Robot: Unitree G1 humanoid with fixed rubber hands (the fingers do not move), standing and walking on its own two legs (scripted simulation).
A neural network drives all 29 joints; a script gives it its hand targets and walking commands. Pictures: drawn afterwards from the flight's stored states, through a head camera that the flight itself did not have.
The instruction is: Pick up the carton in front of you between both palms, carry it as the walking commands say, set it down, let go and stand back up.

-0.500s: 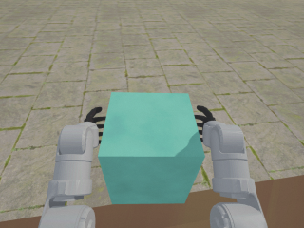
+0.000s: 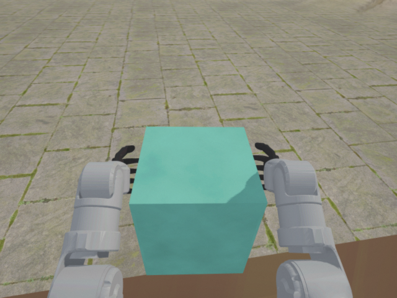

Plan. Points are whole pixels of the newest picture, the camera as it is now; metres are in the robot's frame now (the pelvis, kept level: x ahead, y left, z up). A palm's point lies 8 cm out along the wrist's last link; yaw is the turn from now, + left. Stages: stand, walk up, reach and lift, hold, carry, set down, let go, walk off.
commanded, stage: carry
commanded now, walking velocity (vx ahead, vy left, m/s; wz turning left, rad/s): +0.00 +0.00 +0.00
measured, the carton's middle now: (195, 201) +0.33 +0.00 +0.05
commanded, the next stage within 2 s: none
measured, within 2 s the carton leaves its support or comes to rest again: neither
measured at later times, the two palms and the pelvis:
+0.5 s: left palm (117, 175) +0.34 +0.16 +0.13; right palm (268, 172) +0.34 -0.14 +0.13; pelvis +0.00 +0.01 +0.00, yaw +0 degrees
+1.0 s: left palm (128, 136) +0.49 +0.17 +0.11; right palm (247, 129) +0.51 -0.13 +0.12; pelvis +0.15 +0.00 -0.01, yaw +0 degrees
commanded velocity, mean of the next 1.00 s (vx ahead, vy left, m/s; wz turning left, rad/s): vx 0.30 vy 0.00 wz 0.00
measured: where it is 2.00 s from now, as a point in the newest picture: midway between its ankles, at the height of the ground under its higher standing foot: (176, 237)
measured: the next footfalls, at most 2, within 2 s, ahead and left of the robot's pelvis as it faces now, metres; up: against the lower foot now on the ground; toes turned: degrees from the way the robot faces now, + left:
left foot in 1.10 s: +0.34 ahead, +0.10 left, -0.03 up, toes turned +4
right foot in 1.62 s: +0.67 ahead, -0.03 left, -0.05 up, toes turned -4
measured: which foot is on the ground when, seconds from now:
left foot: down 0.00-0.72, up 0.74-1.00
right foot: down 0.00-1.00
